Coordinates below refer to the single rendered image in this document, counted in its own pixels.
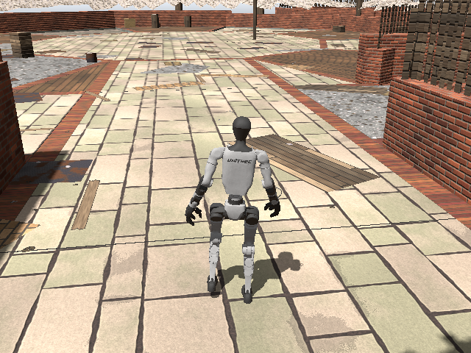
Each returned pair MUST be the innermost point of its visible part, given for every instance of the robot right upper arm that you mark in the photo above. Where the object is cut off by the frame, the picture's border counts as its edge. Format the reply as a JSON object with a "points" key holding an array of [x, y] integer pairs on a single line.
{"points": [[262, 158]]}

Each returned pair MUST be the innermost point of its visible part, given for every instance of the robot left thigh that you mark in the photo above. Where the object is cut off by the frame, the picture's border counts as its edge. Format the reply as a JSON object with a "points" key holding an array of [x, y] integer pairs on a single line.
{"points": [[216, 219]]}

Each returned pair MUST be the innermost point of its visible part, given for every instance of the robot left forearm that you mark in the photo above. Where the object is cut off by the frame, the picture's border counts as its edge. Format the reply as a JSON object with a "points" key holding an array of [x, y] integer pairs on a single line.
{"points": [[198, 194]]}

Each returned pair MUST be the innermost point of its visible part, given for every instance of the robot left hand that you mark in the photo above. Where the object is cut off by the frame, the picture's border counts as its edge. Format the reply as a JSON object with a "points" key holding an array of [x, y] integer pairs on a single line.
{"points": [[189, 215]]}

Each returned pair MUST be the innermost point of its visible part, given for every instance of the robot right hand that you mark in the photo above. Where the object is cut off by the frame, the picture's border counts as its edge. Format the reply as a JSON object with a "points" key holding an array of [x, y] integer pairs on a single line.
{"points": [[271, 207]]}

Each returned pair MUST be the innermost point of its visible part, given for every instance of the robot right forearm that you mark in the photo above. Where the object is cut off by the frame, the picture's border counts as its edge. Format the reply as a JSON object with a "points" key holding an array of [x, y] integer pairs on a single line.
{"points": [[272, 194]]}

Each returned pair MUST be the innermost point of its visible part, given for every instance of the robot left upper arm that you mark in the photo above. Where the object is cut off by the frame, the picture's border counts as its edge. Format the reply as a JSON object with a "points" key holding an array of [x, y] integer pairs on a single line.
{"points": [[215, 154]]}

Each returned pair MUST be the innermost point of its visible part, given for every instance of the robot torso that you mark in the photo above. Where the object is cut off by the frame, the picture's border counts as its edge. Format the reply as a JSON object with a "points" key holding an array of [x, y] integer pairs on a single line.
{"points": [[238, 170]]}

